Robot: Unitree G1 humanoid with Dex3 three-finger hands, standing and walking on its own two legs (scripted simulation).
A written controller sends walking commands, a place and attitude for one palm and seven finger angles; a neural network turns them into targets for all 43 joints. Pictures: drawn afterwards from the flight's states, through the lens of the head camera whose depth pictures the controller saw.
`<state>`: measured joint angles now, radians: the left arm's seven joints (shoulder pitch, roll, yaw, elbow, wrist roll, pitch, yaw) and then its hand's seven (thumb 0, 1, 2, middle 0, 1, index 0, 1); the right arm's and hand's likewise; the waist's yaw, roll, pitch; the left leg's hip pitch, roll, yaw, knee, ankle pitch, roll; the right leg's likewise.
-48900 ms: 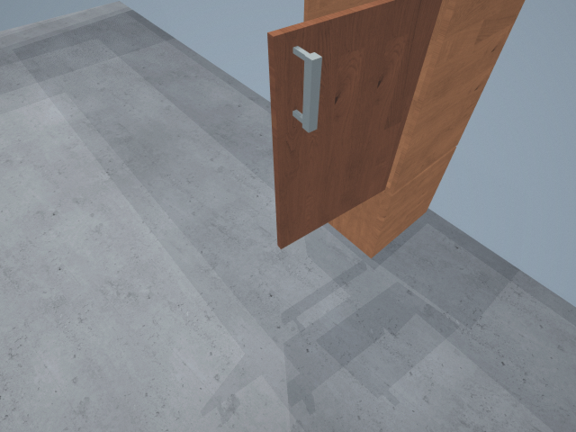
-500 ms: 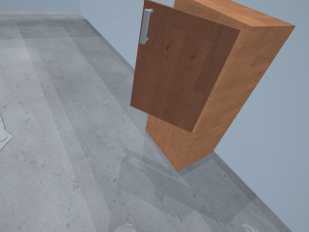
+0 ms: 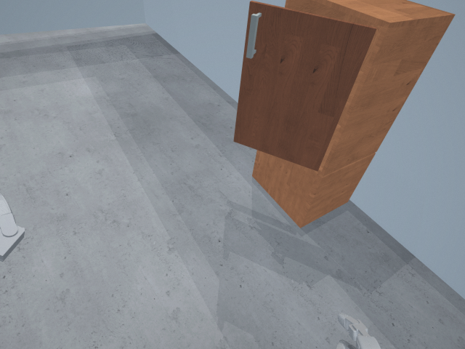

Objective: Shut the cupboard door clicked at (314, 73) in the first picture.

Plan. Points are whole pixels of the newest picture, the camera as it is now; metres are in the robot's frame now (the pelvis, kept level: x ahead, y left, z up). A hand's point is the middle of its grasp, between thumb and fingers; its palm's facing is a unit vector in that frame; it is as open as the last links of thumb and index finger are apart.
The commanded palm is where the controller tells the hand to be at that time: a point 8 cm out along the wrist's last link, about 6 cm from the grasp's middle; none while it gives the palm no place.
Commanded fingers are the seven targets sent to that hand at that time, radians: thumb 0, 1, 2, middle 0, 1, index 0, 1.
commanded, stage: stop stepping back and stand still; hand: left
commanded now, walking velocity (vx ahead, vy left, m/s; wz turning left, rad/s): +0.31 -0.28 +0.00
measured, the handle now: (254, 35) +1.07 -0.01 +0.16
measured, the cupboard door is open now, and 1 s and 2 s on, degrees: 33 33 33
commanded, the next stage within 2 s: let the arm hang, fingers relaxed in 0.32 s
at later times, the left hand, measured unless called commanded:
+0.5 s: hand (44, 268) +0.21 +0.29 +0.07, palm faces +0.35 -0.83 -0.43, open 7.4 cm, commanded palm none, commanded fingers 0.00 0.90 0.90 -0.20 -0.30 -0.20 -0.30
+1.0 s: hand out of the picture +0.04 +0.21 -0.16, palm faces +0.07 -0.97 -0.23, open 7.2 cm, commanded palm none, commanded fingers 0.00 0.90 0.90 -0.20 -0.30 -0.20 -0.30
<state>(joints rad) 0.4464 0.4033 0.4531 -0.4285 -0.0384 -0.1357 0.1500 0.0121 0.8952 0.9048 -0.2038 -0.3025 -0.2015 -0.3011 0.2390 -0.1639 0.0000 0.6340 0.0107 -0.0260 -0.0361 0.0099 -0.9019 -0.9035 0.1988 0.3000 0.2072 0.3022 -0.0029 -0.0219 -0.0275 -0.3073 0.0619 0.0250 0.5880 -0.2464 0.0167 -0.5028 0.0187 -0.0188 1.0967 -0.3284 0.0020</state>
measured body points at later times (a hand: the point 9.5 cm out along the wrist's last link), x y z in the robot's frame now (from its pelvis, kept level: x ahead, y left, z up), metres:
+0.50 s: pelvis -0.01 +0.03 -0.02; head -0.02 +0.02 +0.43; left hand +0.18 +0.34 +0.10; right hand +0.13 -0.23 -0.12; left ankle +0.05 +0.16 -0.74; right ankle -0.09 -0.08 -0.71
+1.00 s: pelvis +0.02 +0.02 +0.01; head +0.04 +0.01 +0.46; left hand +0.03 +0.26 -0.14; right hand +0.04 -0.20 -0.15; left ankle +0.01 +0.14 -0.73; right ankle +0.01 -0.10 -0.73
